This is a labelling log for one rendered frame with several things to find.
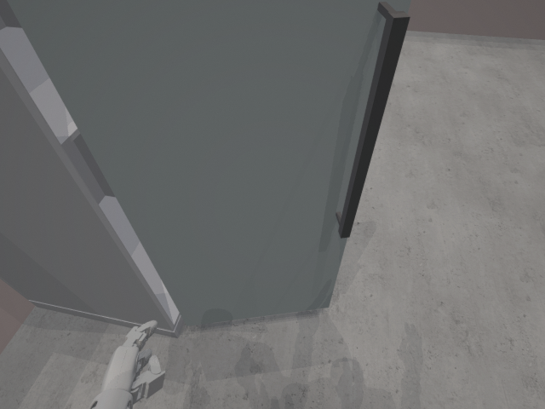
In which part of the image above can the left robot hand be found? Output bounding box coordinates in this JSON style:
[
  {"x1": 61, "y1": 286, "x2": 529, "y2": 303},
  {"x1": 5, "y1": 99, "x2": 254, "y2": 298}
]
[{"x1": 100, "y1": 320, "x2": 165, "y2": 405}]

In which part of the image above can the handle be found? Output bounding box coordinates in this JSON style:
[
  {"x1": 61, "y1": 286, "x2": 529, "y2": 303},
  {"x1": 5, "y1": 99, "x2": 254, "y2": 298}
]
[{"x1": 336, "y1": 2, "x2": 410, "y2": 238}]

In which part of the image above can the fridge door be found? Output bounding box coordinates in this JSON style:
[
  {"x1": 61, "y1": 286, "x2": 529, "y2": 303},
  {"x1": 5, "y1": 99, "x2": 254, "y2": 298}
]
[{"x1": 7, "y1": 0, "x2": 411, "y2": 326}]

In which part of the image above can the left robot forearm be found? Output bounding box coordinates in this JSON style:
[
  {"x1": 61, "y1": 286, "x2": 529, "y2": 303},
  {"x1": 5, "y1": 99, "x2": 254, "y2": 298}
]
[{"x1": 89, "y1": 389, "x2": 133, "y2": 409}]

